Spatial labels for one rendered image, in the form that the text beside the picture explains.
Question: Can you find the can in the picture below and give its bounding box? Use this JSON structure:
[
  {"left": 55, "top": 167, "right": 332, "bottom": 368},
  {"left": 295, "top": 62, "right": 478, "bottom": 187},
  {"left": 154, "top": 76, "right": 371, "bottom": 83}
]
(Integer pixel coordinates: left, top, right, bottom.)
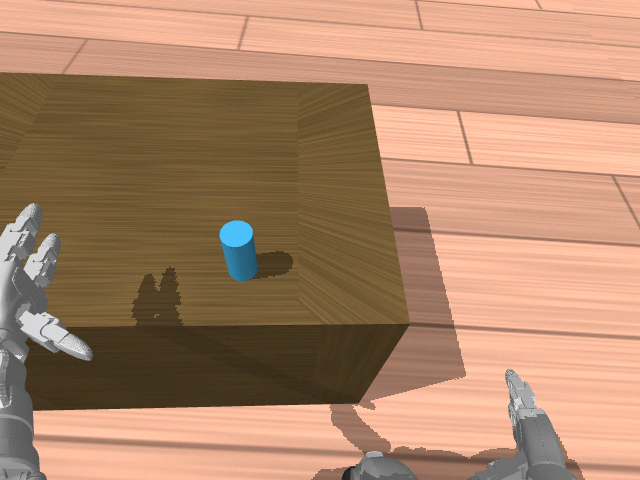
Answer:
[{"left": 219, "top": 220, "right": 258, "bottom": 281}]

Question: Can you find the left robot arm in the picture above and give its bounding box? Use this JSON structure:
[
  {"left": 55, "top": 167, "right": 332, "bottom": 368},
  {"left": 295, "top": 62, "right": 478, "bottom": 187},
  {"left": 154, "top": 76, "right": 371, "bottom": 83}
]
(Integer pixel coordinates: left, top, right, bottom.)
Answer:
[{"left": 0, "top": 328, "right": 47, "bottom": 480}]

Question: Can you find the right robot hand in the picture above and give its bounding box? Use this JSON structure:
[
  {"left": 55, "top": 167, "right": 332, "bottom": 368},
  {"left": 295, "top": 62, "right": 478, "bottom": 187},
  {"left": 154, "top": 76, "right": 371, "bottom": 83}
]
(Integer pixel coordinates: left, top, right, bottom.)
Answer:
[{"left": 467, "top": 369, "right": 566, "bottom": 480}]

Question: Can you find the left robot hand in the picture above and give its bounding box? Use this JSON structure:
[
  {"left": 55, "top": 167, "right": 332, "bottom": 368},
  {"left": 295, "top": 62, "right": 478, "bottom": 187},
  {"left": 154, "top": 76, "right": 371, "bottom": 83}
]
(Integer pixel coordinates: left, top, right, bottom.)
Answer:
[{"left": 0, "top": 203, "right": 93, "bottom": 361}]

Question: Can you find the right robot arm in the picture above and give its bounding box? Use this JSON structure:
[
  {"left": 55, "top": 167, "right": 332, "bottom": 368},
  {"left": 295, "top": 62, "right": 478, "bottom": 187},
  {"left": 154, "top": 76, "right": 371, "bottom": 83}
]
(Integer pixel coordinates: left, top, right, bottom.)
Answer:
[{"left": 525, "top": 464, "right": 577, "bottom": 480}]

